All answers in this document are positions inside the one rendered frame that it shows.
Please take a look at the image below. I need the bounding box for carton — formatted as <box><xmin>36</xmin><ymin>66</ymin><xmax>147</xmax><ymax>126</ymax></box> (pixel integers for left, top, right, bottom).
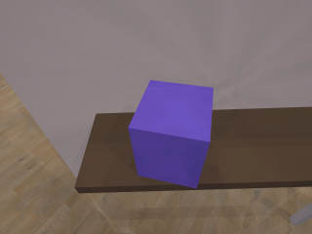
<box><xmin>128</xmin><ymin>80</ymin><xmax>214</xmax><ymax>189</ymax></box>

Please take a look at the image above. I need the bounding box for table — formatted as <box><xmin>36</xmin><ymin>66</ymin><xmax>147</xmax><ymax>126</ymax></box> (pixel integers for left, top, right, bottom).
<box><xmin>74</xmin><ymin>106</ymin><xmax>312</xmax><ymax>225</ymax></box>

